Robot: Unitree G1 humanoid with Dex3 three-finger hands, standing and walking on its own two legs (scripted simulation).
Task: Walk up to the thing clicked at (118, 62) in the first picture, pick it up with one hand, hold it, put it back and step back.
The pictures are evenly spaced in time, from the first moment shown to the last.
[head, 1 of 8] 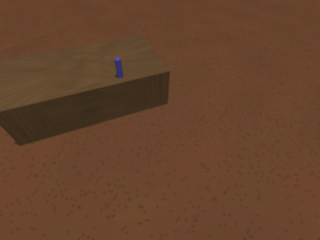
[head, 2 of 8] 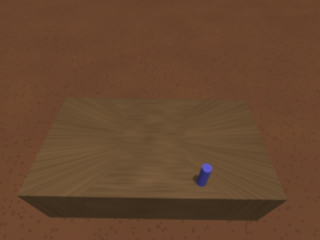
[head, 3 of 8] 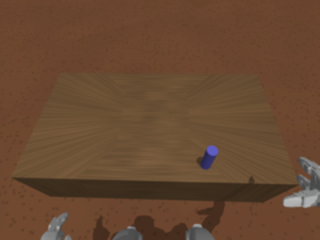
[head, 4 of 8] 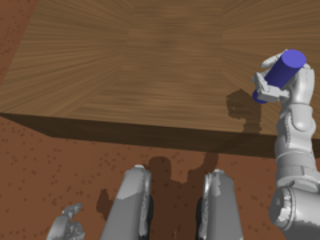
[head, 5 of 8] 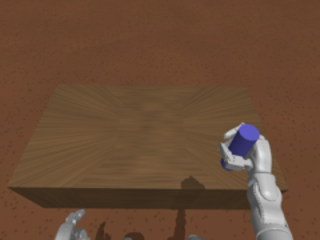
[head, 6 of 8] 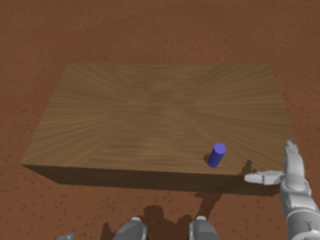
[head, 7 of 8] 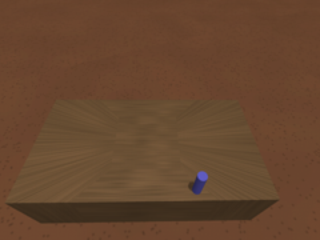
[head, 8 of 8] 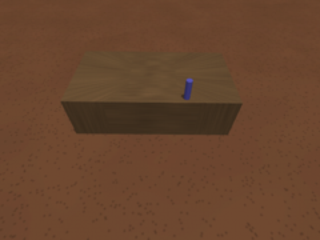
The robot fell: no
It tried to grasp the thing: yes
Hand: right
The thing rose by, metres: 0.37
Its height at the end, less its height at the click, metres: +0.00
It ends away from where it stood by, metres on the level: 0.03
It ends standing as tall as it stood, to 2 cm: yes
